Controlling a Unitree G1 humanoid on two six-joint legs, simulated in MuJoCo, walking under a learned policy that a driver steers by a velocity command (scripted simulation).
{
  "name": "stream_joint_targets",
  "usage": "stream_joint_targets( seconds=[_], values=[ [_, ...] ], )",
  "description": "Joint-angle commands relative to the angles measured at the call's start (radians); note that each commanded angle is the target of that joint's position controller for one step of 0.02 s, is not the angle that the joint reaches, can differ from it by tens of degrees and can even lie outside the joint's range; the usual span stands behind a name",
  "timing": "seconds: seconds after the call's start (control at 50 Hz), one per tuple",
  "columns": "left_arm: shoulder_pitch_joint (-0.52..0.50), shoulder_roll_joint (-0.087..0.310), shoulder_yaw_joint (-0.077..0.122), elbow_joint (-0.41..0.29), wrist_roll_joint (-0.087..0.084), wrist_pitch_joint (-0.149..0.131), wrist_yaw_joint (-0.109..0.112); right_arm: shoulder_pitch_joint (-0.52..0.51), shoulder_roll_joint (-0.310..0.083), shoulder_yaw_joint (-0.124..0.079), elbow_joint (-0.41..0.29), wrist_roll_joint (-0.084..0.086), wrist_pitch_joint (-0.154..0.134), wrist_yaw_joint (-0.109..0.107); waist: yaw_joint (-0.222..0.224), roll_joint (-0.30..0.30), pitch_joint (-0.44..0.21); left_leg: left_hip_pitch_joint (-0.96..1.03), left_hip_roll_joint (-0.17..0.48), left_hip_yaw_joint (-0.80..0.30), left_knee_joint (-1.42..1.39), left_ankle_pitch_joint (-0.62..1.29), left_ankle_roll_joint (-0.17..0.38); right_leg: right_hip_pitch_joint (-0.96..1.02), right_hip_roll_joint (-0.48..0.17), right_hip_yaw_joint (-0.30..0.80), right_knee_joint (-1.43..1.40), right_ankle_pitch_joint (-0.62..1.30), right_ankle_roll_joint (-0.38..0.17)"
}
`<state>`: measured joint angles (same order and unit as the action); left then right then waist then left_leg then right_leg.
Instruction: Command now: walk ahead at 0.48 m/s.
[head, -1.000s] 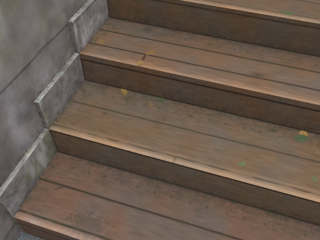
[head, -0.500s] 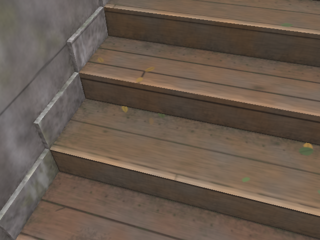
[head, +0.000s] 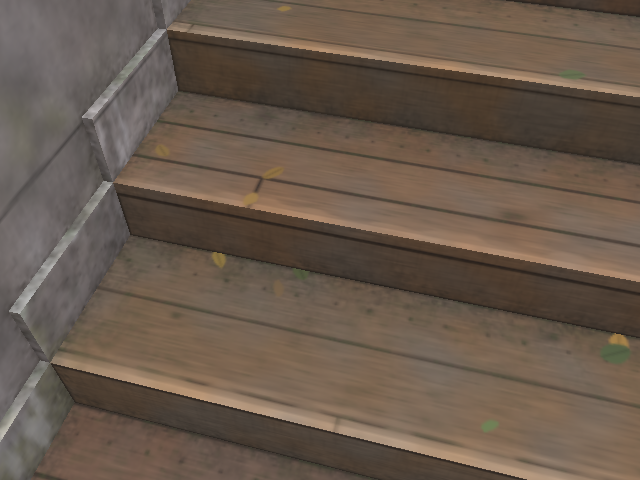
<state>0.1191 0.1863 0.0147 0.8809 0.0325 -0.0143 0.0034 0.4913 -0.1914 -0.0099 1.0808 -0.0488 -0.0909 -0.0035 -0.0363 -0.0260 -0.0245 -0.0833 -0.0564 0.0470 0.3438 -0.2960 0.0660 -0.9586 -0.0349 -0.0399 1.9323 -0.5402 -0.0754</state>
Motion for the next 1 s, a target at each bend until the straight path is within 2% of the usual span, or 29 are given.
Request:
stream_joint_targets(
  seconds=[0.02, 0.06, 0.1, 0.12, 0.14, 0.18, 0.2, 0.22, 0.24, 0.26, 0.3, 0.34, 0.4, 0.44, 0.52, 0.58, 0.64, 0.68, 0.7, 0.74, 0.76, 0.78, 0.8, 0.82, 0.84, 0.86, 0.88, 0.92, 1.0],
  values=[
    [-0.313, -0.028, -0.042, -0.265, -0.011, -0.009, 0.023, 0.054, -0.103, 0.000, 0.004, 0.003, -0.026, -0.007, 0.002, 0.073, 0.200, 0.030, 0.364, -0.280, -0.234, -0.138, 0.168, -0.524, -0.022, 0.059, 0.186, -0.101, -0.039],
    [-0.369, -0.056, -0.076, -0.356, -0.010, -0.007, 0.011, 0.048, -0.092, 0.015, 0.030, 0.021, -0.011, -0.023, 0.030, 0.042, 0.210, -0.109, 0.287, -0.192, -0.344, -0.122, 0.138, -0.389, -0.046, -0.023, -0.049, -0.052, -0.036],
    [-0.291, -0.065, -0.093, -0.359, 0.001, 0.019, -0.009, -0.001, -0.116, 0.013, 0.000, 0.054, 0.004, -0.045, 0.060, -0.004, 0.134, -0.238, 0.254, -0.072, -0.470, 0.289, 0.141, 0.059, -0.054, -0.092, -0.440, 0.083, -0.045],
    [-0.220, -0.071, -0.089, -0.328, -0.012, 0.019, -0.007, -0.051, -0.129, 0.015, -0.047, 0.065, 0.005, -0.037, 0.076, -0.012, 0.057, -0.276, 0.230, -0.001, -0.410, 0.710, 0.137, 0.331, -0.010, -0.140, -0.582, 0.118, -0.051],
    [-0.081, -0.045, -0.071, -0.273, -0.020, 0.018, 0.001, -0.020, -0.191, 0.002, -0.056, 0.085, -0.002, -0.031, 0.123, 0.084, -0.082, -0.199, 0.249, 0.029, -0.237, 1.325, 0.155, 0.539, 0.073, -0.179, -0.586, 0.135, -0.052],
    [0.193, 0.035, -0.022, -0.195, -0.022, 0.012, 0.007, -0.049, -0.286, -0.040, -0.067, 0.086, -0.008, -0.010, 0.257, 0.230, -0.268, 0.034, 0.277, 0.028, 0.217, 1.687, 0.106, 0.709, 0.139, -0.129, -0.847, 0.120, -0.062],
    [0.267, 0.112, 0.011, -0.153, 0.009, -0.004, 0.009, -0.048, -0.251, -0.043, -0.084, 0.064, -0.009, -0.004, 0.265, 0.178, -0.310, -0.052, 0.227, -0.002, 0.539, 1.369, 0.081, 0.817, 0.075, 0.088, -0.984, -0.018, -0.093],
    [0.374, 0.271, 0.055, -0.075, 0.020, -0.009, 0.018, -0.048, -0.071, -0.021, -0.148, 0.064, -0.015, 0.033, 0.229, -0.255, -0.315, -0.448, -0.022, -0.045, 0.999, 0.267, 0.022, 0.959, -0.261, 0.759, -1.445, -0.032, -0.213],
    [0.303, 0.275, 0.072, -0.073, 0.001, -0.004, 0.032, -0.061, -0.071, -0.035, -0.173, 0.005, -0.021, 0.050, 0.172, -0.187, -0.312, -0.554, -0.042, -0.299, 1.305, 0.149, 0.049, 0.899, -0.291, 1.064, -1.640, 0.003, -0.175],
    [0.161, 0.215, 0.063, -0.066, -0.003, -0.012, 0.020, -0.060, -0.027, -0.035, -0.219, 0.000, -0.009, 0.052, 0.057, -0.093, -0.178, -0.618, 0.005, -0.249, 1.436, 0.195, 0.052, 0.739, -0.290, 0.936, -1.628, -0.181, -0.157],
    [0.117, 0.041, 0.033, 0.006, 0.000, -0.049, 0.002, -0.160, 0.029, -0.019, -0.283, -0.023, 0.009, 0.027, -0.002, 0.093, 0.037, -0.725, 0.071, -0.173, 1.464, 0.251, 0.060, 0.511, -0.228, 0.614, -1.553, -0.128, -0.098],
    [0.169, -0.067, 0.005, 0.078, 0.013, -0.080, -0.014, -0.154, 0.058, -0.008, -0.306, 0.005, 0.041, 0.008, -0.033, 0.010, 0.053, -0.790, 0.053, -0.189, 1.560, 0.210, 0.077, 0.475, -0.165, 0.389, -1.541, 0.099, -0.061],
    [0.266, -0.031, 0.014, 0.166, -0.007, -0.095, -0.029, -0.260, 0.106, 0.016, -0.370, 0.005, 0.063, -0.002, -0.035, -0.015, 0.085, -1.012, 0.044, -0.206, 1.583, 0.134, 0.090, 0.550, -0.123, 0.245, -1.567, 0.169, -0.032],
    [0.255, 0.002, 0.018, 0.139, -0.007, -0.095, -0.017, -0.332, 0.071, 0.018, -0.399, 0.003, 0.064, 0.011, -0.031, 0.054, 0.095, -0.976, 0.056, -0.145, 1.351, 0.247, 0.048, 0.512, -0.101, 0.172, -1.632, 0.231, 0.000],
    [0.446, 0.043, 0.021, 0.154, -0.011, -0.117, -0.006, -0.420, 0.096, 0.015, -0.418, -0.004, 0.065, -0.007, 0.045, -0.047, 0.037, -1.243, 0.060, -0.027, 1.673, 0.138, 0.033, 0.784, -0.136, 0.207, -1.623, 0.464, -0.050],
    [0.539, 0.023, 0.010, 0.172, -0.001, -0.107, 0.001, -0.627, 0.112, 0.036, -0.515, 0.007, 0.051, -0.014, 0.096, -0.040, 0.097, -1.445, 0.080, 0.013, 1.704, -0.001, 0.050, 0.932, -0.158, 0.230, -1.674, 0.420, -0.050],
    [0.600, -0.001, -0.001, 0.206, -0.014, -0.085, 0.042, -0.728, 0.098, 0.053, -0.590, 0.007, 0.052, 0.014, 0.118, -0.056, 0.124, -1.345, 0.121, 0.096, 1.416, -0.040, 0.036, 0.951, -0.132, 0.193, -1.777, 0.536, -0.060],
    [0.583, 0.013, 0.003, 0.203, -0.041, -0.070, 0.067, -0.726, 0.109, 0.071, -0.574, 0.042, 0.066, 0.023, 0.132, -0.008, 0.078, -0.942, 0.083, 0.201, 1.047, -0.070, 0.058, 0.898, -0.121, 0.072, -1.910, 1.022, -0.066],
    [0.502, 0.052, -0.003, 0.156, -0.037, -0.087, 0.062, -0.621, 0.103, 0.071, -0.543, 0.080, 0.060, 0.017, 0.060, -0.048, 0.034, -0.634, 0.021, 0.243, 0.814, -0.101, 0.082, 0.827, -0.130, 0.035, -1.805, 1.592, -0.068],
    [0.501, 0.210, 0.041, 0.141, -0.053, -0.119, 0.045, -0.268, 0.026, 0.021, -0.434, 0.075, 0.069, -0.022, -0.095, -0.198, -0.214, -0.310, -0.058, 0.186, 0.686, -0.022, 0.116, 0.996, -0.221, 0.073, -1.448, 2.073, -0.058],
    [0.440, 0.252, 0.064, 0.141, -0.080, -0.143, 0.031, -0.117, -0.037, 0.000, -0.371, 0.052, 0.062, -0.028, -0.177, -0.193, -0.307, -0.133, -0.012, 0.051, 0.494, 0.046, 0.146, 0.974, -0.185, 0.049, -1.223, 1.848, -0.047],
    [0.560, 0.130, 0.044, 0.119, -0.098, -0.165, 0.003, -0.051, -0.113, -0.029, -0.330, 0.015, 0.058, -0.044, -0.143, 0.020, -0.394, 0.139, 0.262, -0.447, 0.350, 0.071, 0.321, 0.618, -0.034, 0.066, -0.807, 1.298, 0.010],
    [0.557, 0.157, 0.074, 0.131, -0.063, -0.174, -0.016, -0.040, -0.184, -0.067, -0.313, 0.015, 0.080, -0.056, -0.145, 0.210, -0.470, 0.131, 0.416, -0.943, 0.011, 0.366, 0.393, 0.528, 0.175, 0.117, -0.305, 0.360, 0.050],
    [0.527, 0.064, 0.069, 0.069, -0.033, -0.153, -0.026, -0.209, -0.169, -0.074, -0.314, 0.032, 0.075, -0.045, -0.030, 0.067, -0.361, -0.016, 0.420, -0.871, -0.044, 0.175, 0.400, 0.412, 0.116, 0.210, -0.096, 0.360, 0.045],
    [0.417, 0.040, 0.062, 0.023, -0.005, -0.123, -0.016, -0.293, -0.089, -0.060, -0.289, 0.046, 0.068, -0.042, 0.019, -0.085, -0.169, -0.204, 0.413, -0.695, 0.007, -0.051, 0.351, 0.351, 0.064, 0.147, -0.073, 0.403, 0.041],
    [0.322, -0.002, 0.039, 0.067, -0.001, -0.063, -0.083, -0.328, 0.064, 0.008, -0.234, -0.010, 0.046, 0.043, -0.057, -0.056, 0.040, -0.330, 0.342, -0.633, -0.009, -0.115, 0.322, 0.075, 0.082, 0.364, 0.094, 0.533, -0.060],
    [0.340, 0.006, 0.042, 0.044, -0.001, -0.044, -0.094, -0.340, 0.116, 0.017, -0.187, -0.012, 0.029, 0.064, 0.002, -0.076, 0.019, -0.344, 0.327, -0.521, 0.001, 0.001, 0.285, 0.056, 0.067, 0.382, 0.042, 0.583, -0.114],
    [0.316, -0.051, 0.019, 0.001, -0.021, -0.033, -0.085, -0.366, 0.120, 0.029, -0.123, -0.038, -0.003, 0.083, 0.109, -0.059, -0.029, -0.371, 0.276, -0.210, 0.023, 0.328, 0.208, 0.006, 0.053, 0.339, -0.020, 0.595, -0.188],
    [0.294, 0.001, 0.035, 0.056, -0.027, -0.032, -0.095, -0.432, 0.066, 0.023, -0.171, -0.030, -0.034, 0.071, 0.162, 0.067, -0.097, -0.439, 0.177, 0.069, -0.015, 0.338, 0.169, -0.009, -0.011, 0.191, -0.023, 0.500, -0.062]
  ],
)
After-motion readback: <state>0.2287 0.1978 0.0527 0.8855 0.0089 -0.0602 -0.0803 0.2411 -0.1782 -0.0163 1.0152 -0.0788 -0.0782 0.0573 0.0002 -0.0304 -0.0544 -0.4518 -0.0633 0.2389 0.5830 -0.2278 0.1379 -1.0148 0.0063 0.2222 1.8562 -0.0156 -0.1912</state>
